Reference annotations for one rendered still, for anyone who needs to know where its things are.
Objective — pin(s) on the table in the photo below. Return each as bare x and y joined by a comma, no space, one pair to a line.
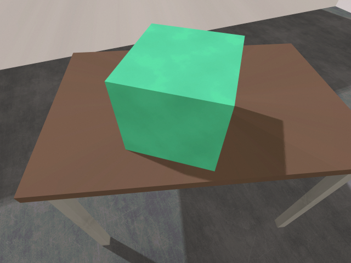
287,123

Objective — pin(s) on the carton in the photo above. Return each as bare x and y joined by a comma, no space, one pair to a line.
174,92

